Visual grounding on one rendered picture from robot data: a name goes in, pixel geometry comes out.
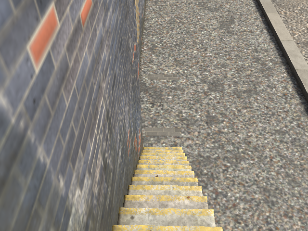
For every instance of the stairs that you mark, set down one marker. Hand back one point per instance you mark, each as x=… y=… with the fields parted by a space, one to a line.
x=164 y=195

